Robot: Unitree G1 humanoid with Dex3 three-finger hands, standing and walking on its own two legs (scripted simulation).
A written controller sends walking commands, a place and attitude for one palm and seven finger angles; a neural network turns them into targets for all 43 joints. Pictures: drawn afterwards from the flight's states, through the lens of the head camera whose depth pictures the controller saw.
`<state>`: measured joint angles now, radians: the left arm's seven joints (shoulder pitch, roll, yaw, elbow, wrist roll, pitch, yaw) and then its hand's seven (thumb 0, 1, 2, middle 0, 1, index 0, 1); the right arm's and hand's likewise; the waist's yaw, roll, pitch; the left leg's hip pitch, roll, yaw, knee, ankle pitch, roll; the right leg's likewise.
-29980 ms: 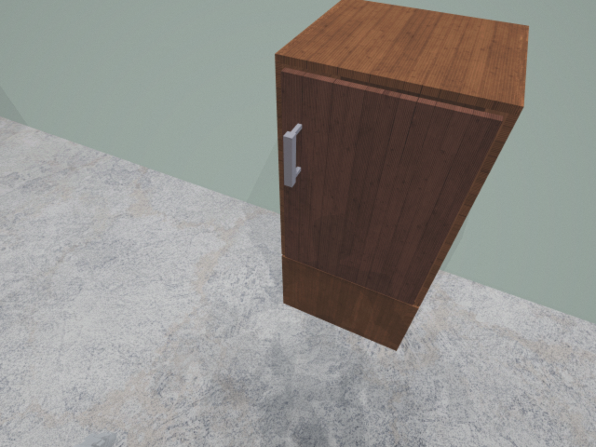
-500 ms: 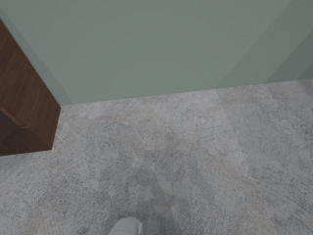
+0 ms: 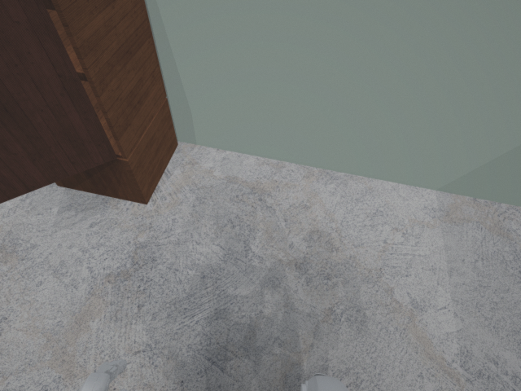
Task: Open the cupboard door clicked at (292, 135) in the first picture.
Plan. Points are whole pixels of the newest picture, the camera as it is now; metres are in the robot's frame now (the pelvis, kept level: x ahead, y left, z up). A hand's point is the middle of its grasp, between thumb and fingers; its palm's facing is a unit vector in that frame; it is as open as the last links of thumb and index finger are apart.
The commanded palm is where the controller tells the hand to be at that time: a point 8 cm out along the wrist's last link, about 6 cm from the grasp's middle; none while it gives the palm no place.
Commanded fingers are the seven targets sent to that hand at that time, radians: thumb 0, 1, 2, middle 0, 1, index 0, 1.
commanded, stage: turn to face it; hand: left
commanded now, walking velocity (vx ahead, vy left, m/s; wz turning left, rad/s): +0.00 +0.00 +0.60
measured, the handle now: out of the picture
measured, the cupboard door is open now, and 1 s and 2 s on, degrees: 46 46 46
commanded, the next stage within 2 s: take the last steps up to it in 1.02 s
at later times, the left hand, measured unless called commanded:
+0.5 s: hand out of the picture -0.01 +0.19 -0.19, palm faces +0.37 -0.90 -0.22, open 7.4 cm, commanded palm none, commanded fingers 0.00 0.90 0.90 -0.20 -0.30 -0.20 -0.30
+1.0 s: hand out of the picture +0.02 +0.19 -0.16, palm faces +0.51 -0.82 -0.26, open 7.4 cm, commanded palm none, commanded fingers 0.00 0.90 0.90 -0.20 -0.30 -0.20 -0.30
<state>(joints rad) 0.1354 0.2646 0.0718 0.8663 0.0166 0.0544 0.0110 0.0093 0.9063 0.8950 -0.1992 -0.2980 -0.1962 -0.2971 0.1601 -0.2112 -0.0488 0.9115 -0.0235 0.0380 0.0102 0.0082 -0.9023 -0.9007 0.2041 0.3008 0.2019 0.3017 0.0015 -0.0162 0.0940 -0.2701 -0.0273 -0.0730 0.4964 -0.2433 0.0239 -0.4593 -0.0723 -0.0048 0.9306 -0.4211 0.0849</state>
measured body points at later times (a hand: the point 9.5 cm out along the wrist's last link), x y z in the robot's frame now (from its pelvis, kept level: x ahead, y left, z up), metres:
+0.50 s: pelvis +0.01 -0.01 -0.02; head +0.06 +0.02 +0.43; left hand -0.03 +0.24 -0.17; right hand +0.20 -0.23 -0.15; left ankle -0.02 +0.08 -0.74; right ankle +0.01 -0.15 -0.74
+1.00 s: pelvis +0.03 -0.03 -0.01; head +0.06 -0.02 +0.44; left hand -0.01 +0.23 -0.14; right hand +0.19 -0.22 -0.17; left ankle -0.02 +0.08 -0.73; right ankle +0.07 -0.14 -0.74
